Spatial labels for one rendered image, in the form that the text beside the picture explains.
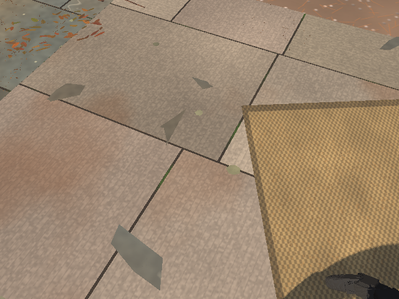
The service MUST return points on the right robot hand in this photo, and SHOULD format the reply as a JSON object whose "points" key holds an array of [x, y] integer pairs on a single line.
{"points": [[362, 285]]}

